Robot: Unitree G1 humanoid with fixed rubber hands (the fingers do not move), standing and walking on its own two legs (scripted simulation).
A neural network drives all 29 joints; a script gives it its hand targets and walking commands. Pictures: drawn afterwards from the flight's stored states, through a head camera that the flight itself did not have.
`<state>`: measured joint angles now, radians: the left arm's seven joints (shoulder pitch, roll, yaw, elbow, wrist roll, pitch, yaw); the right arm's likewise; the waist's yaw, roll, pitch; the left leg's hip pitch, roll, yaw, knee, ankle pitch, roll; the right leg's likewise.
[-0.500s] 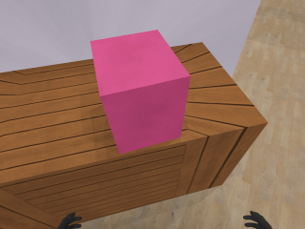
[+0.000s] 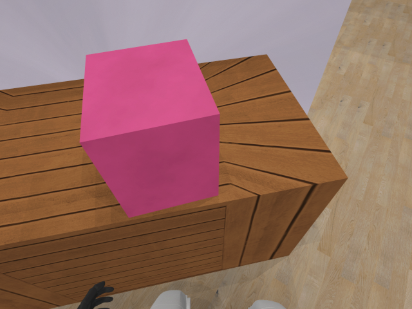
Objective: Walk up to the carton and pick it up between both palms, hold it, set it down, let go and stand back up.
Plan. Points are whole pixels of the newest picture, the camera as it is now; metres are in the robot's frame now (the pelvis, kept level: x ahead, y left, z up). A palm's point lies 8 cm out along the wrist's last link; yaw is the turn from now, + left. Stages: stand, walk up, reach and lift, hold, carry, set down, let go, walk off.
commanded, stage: walk up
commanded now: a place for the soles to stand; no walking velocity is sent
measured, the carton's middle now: (157, 130) +0.48 +0.13 +0.05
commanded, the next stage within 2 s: none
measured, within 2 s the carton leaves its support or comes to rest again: neither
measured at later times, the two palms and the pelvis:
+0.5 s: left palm out of the picture +0.09 +0.26 -0.09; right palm (342, 273) +0.19 -0.25 -0.08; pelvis +0.02 -0.02 +0.00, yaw +13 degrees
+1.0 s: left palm out of the picture +0.05 +0.28 -0.10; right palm (323, 249) +0.23 -0.22 -0.08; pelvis +0.04 -0.01 +0.00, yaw +19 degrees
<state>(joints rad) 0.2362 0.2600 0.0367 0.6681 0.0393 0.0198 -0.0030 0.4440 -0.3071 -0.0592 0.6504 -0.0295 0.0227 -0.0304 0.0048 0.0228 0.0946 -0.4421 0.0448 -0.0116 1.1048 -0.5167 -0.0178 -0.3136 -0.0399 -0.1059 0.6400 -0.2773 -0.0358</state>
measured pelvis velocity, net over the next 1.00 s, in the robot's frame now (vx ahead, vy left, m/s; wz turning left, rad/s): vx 0.04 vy -0.01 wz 0.33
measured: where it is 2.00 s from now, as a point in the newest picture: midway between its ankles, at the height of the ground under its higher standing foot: outside the picture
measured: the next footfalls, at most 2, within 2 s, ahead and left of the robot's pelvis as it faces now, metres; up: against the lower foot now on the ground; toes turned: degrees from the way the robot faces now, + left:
left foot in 0.16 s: +0.08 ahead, +0.12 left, +0.00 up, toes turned +16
